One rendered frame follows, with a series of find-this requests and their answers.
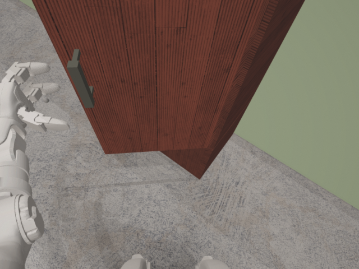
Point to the cupboard door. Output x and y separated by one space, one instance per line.
161 69

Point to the robot shin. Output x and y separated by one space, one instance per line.
137 256
206 257

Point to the robot left hand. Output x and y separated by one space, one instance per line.
12 99

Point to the robot right shin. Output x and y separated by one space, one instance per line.
206 257

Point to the robot left forearm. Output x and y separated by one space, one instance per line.
14 164

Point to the robot left upper arm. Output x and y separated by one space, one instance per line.
21 224

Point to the robot left shin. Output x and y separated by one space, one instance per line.
137 256

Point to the handle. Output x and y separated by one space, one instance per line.
85 91

